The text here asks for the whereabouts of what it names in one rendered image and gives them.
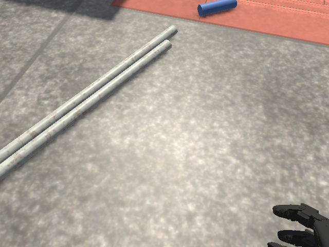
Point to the right robot hand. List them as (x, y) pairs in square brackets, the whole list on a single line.
[(310, 218)]

